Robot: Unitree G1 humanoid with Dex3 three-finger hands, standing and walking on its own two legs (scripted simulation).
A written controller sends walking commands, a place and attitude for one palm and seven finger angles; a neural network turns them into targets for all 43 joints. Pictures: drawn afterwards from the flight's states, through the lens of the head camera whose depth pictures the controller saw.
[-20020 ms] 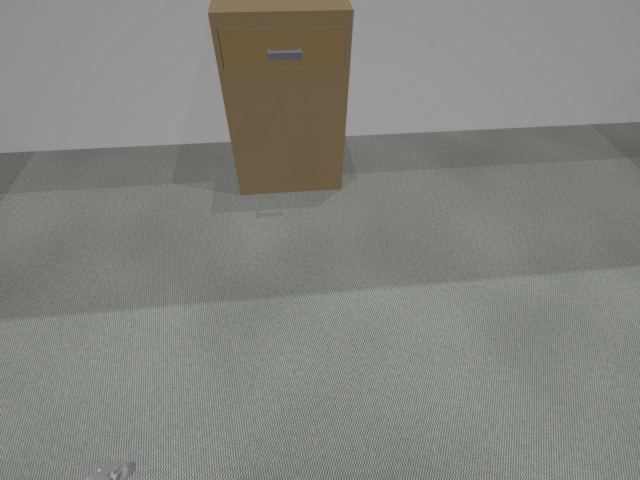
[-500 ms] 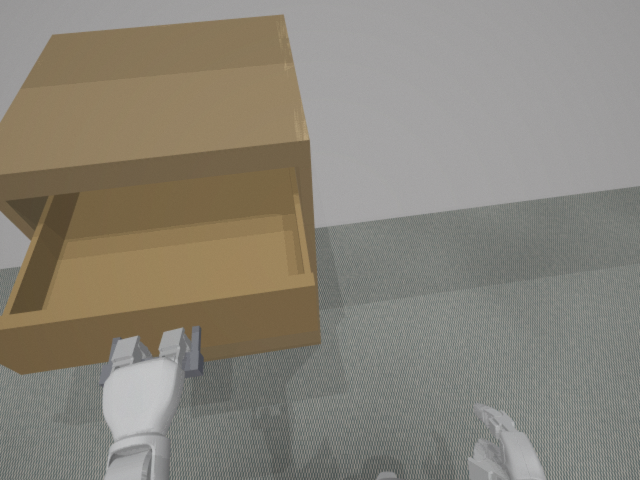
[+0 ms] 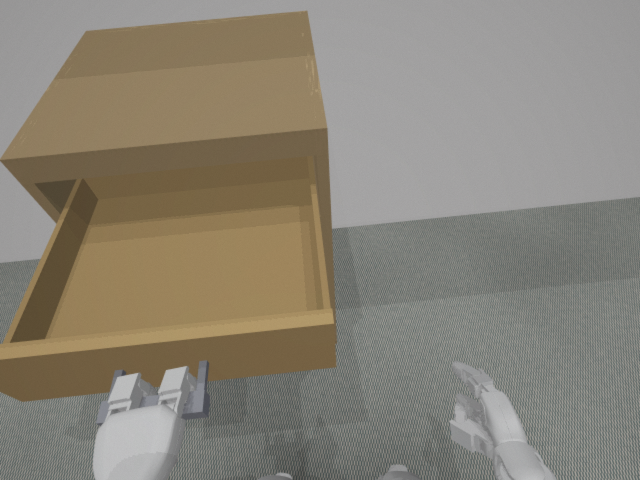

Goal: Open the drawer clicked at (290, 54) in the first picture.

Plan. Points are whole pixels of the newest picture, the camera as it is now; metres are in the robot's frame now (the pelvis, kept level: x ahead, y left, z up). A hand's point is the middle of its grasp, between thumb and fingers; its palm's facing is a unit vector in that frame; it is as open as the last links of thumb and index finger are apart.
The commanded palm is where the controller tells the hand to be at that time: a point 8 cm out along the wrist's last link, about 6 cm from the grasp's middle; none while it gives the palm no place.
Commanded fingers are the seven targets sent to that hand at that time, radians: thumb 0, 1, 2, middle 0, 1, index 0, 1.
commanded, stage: pull the drawer open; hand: left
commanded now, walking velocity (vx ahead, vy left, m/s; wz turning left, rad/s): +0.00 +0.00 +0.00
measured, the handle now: (158, 391) +0.22 +0.23 -0.01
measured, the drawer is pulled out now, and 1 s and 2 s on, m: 0.30 0.30 0.30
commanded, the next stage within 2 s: open the thumb to release the handle in 0.04 s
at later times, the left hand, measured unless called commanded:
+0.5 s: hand (168, 436) +0.18 +0.21 -0.03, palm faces -0.01 -0.07 -1.00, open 9.2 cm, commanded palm +0.15 +0.21 +0.02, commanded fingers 0.00 -0.43 0.33 -0.31 -1.21 -0.31 -1.21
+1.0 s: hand (163, 433) +0.18 +0.22 -0.03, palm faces +0.01 -0.05 -1.00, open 13.6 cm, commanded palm +0.16 +0.22 +0.02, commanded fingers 0.00 -0.50 0.30 -0.30 -1.20 -0.30 -1.20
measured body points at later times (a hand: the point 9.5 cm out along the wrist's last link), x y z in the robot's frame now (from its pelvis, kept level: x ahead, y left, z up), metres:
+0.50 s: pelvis -0.01 +0.00 +0.01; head +0.04 -0.03 +0.46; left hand +0.17 +0.21 +0.02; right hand +0.20 -0.23 -0.10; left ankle -0.03 +0.13 -0.66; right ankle +0.02 -0.11 -0.66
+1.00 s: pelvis -0.02 +0.00 +0.01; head +0.04 -0.03 +0.45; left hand +0.17 +0.22 +0.02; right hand +0.21 -0.22 -0.10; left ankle -0.03 +0.13 -0.66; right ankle +0.02 -0.11 -0.66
